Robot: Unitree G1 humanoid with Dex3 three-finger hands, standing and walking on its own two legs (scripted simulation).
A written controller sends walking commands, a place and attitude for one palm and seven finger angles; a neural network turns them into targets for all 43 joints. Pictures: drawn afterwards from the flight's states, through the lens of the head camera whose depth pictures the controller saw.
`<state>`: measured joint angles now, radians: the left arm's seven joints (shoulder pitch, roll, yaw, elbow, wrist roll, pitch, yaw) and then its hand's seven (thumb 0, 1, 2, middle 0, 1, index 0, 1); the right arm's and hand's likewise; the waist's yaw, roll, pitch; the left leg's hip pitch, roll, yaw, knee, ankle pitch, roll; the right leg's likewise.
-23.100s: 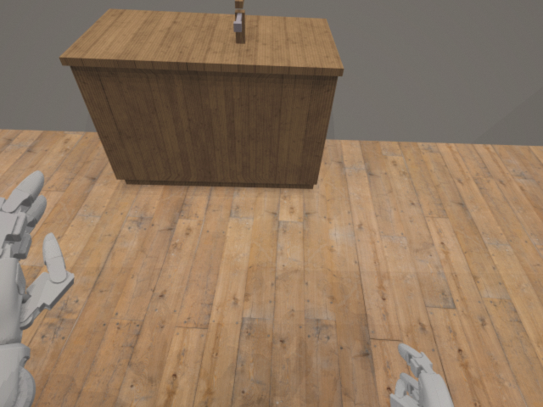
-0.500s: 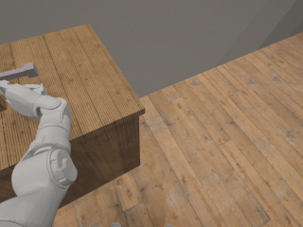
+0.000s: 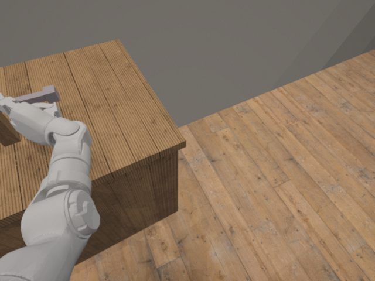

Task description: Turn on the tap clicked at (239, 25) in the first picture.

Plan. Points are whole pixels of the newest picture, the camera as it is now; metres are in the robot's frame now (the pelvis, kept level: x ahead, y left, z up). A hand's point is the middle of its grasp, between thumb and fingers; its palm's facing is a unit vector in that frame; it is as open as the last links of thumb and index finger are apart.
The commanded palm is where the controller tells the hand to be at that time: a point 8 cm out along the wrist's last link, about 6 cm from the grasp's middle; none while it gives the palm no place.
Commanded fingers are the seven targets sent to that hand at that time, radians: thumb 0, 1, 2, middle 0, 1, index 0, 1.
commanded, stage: lift the hand up off the lever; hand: left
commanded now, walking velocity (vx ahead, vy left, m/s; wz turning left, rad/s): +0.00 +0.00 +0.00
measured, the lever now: (51, 94) +0.54 +0.28 +0.09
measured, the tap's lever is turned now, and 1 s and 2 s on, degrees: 86 86 86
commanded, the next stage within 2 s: draw the hand back beside the body in 1.62 s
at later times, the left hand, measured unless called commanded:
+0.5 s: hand (51, 104) +0.47 +0.25 +0.12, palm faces +0.85 -0.52 -0.12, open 7.8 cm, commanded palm +0.41 +0.25 +0.13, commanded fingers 0.00 0.90 0.90 -0.15 -0.15 -0.15 -0.15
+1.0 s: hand (41, 103) +0.45 +0.25 +0.14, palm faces +0.86 -0.50 -0.11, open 7.8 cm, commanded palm +0.40 +0.26 +0.15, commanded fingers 0.00 0.90 0.90 -0.15 -0.15 -0.15 -0.15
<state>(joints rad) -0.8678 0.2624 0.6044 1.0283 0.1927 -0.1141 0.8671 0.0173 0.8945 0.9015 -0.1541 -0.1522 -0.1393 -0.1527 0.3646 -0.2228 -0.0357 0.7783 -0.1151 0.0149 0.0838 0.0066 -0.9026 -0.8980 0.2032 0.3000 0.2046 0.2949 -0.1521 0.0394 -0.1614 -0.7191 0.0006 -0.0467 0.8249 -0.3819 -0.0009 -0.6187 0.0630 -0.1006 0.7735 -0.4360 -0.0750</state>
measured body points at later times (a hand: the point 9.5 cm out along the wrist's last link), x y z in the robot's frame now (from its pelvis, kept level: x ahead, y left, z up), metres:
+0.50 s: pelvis +0.00 +0.00 +0.01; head +0.05 +0.00 +0.46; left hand +0.42 +0.27 +0.13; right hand +0.03 -0.25 -0.13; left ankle +0.00 +0.12 -0.70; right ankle -0.04 -0.07 -0.70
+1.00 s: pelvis +0.01 +0.00 +0.02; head +0.03 -0.01 +0.47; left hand +0.40 +0.28 +0.15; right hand +0.05 -0.26 -0.12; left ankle +0.00 +0.12 -0.70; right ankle -0.04 -0.07 -0.70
